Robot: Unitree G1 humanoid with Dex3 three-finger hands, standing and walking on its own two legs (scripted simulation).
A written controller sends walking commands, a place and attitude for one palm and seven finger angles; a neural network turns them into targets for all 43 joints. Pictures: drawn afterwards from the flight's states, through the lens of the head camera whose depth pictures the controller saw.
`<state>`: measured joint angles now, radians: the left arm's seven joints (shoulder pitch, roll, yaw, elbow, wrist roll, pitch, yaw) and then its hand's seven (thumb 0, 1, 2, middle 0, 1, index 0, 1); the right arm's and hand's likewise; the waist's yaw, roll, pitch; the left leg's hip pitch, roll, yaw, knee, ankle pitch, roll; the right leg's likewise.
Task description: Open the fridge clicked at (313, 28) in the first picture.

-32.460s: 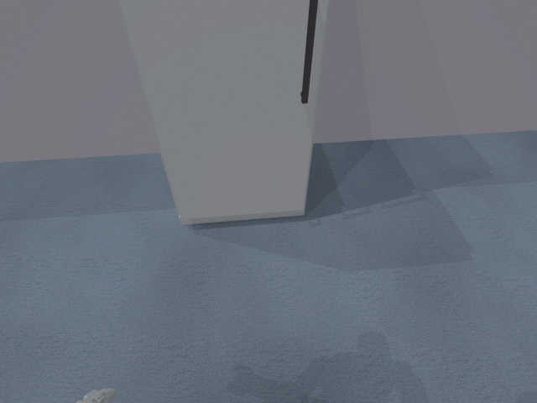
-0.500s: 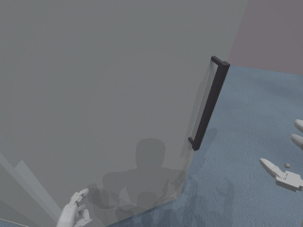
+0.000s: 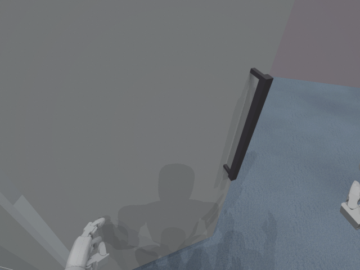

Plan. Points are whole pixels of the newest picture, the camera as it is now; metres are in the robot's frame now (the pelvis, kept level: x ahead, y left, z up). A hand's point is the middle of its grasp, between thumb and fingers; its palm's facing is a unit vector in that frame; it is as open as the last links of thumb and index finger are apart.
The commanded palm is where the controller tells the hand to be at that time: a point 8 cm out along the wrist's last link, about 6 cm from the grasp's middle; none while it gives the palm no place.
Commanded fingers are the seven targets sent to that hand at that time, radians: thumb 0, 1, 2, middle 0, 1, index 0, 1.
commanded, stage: draw the hand back to the body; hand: right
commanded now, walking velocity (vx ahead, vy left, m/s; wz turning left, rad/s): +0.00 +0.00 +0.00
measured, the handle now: (241, 133) +0.43 -0.17 +0.10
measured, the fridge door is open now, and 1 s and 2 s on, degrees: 57 57 57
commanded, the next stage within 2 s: step back with the hand held close in 0.12 s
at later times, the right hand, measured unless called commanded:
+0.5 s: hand (330, 202) +0.20 -0.26 +0.14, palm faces +0.37 +0.83 -0.43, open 7.4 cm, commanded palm +0.13 -0.31 +0.18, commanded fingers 0.00 -0.90 -0.90 0.20 0.30 0.20 0.30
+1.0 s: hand out of the picture +0.12 -0.28 +0.15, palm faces +0.40 +0.84 -0.37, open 7.4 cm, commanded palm +0.05 -0.33 +0.18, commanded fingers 0.00 -0.90 -0.90 0.20 0.30 0.20 0.30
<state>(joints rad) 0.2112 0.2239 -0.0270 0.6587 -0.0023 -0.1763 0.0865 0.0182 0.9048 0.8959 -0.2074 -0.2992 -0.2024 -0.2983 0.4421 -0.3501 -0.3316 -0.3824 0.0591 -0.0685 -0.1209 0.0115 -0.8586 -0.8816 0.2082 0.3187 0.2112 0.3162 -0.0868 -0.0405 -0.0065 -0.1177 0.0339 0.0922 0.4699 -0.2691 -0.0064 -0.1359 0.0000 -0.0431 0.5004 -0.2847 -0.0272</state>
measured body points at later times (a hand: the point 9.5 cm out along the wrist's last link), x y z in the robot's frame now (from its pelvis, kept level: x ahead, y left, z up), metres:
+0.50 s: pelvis -0.02 -0.01 +0.00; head +0.00 -0.02 +0.45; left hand +0.15 +0.24 -0.08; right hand +0.18 -0.31 +0.17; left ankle +0.00 +0.12 -0.74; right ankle +0.00 -0.10 -0.74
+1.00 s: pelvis -0.09 -0.03 -0.02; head -0.08 -0.06 +0.43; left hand +0.08 +0.21 -0.08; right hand +0.09 -0.32 +0.17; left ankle -0.05 +0.12 -0.74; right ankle -0.01 -0.10 -0.74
